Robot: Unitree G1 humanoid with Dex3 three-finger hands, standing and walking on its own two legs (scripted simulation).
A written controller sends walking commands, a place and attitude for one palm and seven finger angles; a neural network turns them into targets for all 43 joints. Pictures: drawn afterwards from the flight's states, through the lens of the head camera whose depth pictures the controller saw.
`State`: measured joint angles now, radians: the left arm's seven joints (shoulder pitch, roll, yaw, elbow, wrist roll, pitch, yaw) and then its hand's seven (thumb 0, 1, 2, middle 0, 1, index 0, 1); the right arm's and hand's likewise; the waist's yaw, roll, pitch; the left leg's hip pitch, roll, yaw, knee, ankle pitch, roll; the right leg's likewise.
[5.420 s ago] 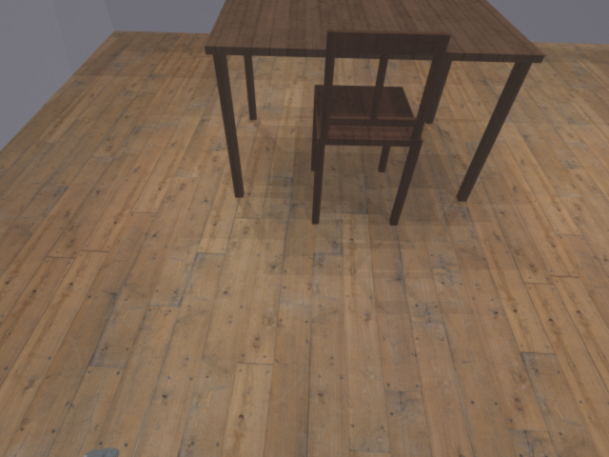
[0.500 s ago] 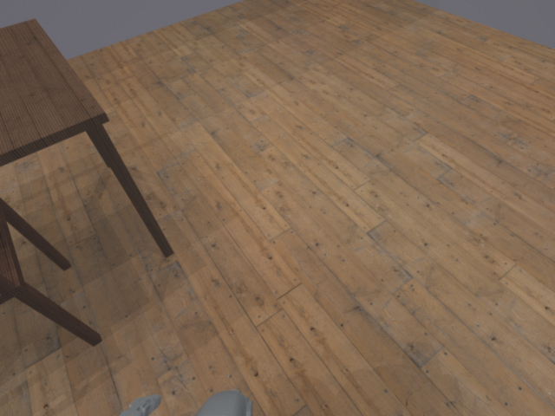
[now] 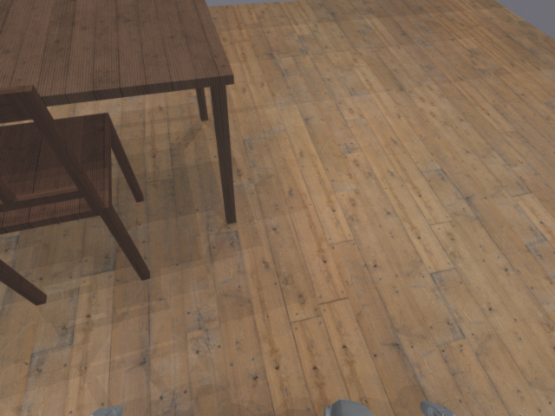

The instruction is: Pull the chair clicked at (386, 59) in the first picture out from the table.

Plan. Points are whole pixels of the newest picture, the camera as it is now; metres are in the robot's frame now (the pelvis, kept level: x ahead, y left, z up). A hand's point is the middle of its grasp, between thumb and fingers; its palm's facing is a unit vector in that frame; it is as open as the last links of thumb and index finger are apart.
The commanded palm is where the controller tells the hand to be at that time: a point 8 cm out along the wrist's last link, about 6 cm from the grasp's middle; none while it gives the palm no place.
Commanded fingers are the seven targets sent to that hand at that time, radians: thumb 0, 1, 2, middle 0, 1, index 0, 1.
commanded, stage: turn to face it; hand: left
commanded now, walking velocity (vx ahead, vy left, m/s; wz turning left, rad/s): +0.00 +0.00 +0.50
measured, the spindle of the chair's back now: out of the picture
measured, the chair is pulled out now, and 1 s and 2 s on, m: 0.00 0.00 0.00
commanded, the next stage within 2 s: take the last steps up to it in 0.38 s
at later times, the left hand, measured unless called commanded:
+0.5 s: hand out of the picture +0.02 +0.14 -0.15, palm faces +0.26 -0.93 -0.26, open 7.4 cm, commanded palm none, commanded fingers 0.00 0.90 0.90 -0.20 -0.30 -0.20 -0.30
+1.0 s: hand out of the picture -0.01 +0.22 -0.17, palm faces +0.38 -0.91 -0.18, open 7.4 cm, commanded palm none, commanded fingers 0.00 0.90 0.90 -0.20 -0.30 -0.20 -0.30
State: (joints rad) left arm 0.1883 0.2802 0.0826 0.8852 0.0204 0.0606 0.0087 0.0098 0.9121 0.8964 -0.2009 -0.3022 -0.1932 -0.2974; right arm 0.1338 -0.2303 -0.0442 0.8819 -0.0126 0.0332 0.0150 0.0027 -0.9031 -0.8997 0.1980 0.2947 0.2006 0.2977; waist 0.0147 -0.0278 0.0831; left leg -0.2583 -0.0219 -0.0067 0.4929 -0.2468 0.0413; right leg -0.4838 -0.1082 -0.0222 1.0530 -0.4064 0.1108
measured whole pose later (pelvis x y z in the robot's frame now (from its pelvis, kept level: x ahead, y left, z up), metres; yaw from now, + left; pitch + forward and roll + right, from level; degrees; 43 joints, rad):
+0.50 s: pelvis +0.00 -0.06 +0.00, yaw +15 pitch -1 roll +2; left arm 0.24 0.17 0.02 0.90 0.03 0.01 0.02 0.01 0.91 0.90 -0.21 -0.30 -0.20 -0.30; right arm 0.21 -0.25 -0.07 0.99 -0.01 0.09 0.02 0.01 -0.91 -0.90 0.19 0.29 0.20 0.30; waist -0.01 0.02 0.06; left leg -0.42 0.03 -0.01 1.03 -0.42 -0.08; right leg -0.21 -0.09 -0.18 0.50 -0.27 -0.03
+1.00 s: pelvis +0.03 +0.04 +0.00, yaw +20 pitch -2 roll +0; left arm 0.27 0.21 0.04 1.05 0.03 0.03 -0.01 0.01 0.91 0.90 -0.20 -0.30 -0.19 -0.30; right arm 0.37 -0.15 -0.01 1.07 -0.01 -0.03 -0.01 0.00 -0.92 -0.90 0.20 0.29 0.20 0.30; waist 0.02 -0.03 0.02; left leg 0.03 -0.06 0.08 0.28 -0.29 0.08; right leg -0.55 -0.13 -0.08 1.02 -0.25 0.06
